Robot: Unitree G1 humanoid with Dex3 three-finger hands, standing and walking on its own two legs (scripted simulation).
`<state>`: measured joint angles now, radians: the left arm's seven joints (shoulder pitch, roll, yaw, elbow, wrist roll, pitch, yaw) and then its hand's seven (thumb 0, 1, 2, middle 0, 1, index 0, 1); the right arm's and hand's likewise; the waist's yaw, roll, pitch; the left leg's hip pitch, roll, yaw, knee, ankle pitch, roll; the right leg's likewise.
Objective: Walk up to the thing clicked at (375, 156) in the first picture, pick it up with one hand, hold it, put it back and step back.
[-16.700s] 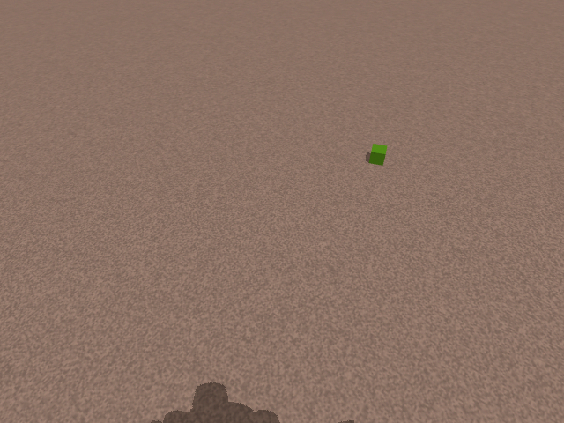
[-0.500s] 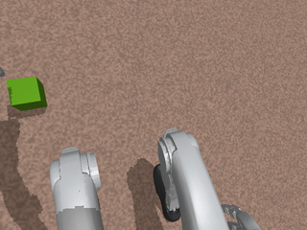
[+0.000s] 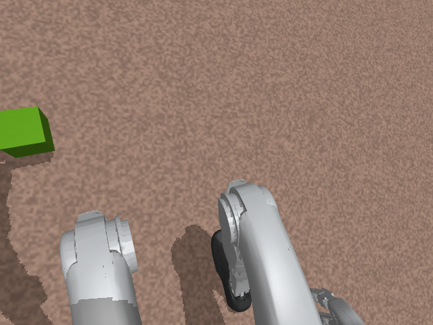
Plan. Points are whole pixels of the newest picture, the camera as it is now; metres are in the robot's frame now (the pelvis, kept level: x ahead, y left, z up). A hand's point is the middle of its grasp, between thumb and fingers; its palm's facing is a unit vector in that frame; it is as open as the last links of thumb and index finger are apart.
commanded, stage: rise first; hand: left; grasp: from above
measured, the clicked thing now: (26, 132) +0.50 +0.31 -0.29
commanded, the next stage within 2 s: approach in 0.68 s
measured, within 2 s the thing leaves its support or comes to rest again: neither
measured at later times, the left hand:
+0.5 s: hand out of the picture +0.46 +0.36 -0.17, palm faces -0.44 -0.09 -0.89, open 13.4 cm
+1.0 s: hand out of the picture +0.47 +0.33 -0.16, palm faces -0.44 -0.06 -0.90, open 13.5 cm
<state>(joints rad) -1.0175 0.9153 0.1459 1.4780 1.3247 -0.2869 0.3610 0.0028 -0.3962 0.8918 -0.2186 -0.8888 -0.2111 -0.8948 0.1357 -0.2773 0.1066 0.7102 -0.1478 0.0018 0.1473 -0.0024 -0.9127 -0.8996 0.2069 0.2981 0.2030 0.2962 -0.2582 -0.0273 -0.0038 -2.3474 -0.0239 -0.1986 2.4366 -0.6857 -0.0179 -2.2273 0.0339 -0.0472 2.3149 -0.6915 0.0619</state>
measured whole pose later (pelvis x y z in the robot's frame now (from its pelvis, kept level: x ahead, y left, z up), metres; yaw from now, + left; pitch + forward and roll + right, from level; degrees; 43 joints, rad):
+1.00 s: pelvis +0.00 +0.00 +0.00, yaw +0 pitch +34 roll -12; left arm -1.06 0.88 0.05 1.46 1.31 -0.28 0.34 0.00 -0.42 0.91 -0.18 -0.97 -0.18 -0.97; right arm 0.16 -0.28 0.12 0.69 -0.15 -0.01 0.15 0.00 -0.91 -0.89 0.21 0.30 0.20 0.30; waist -0.27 -0.03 -0.01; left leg -2.35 -0.02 -0.20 2.43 -0.68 -0.02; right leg -2.24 0.03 -0.05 2.31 -0.68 0.07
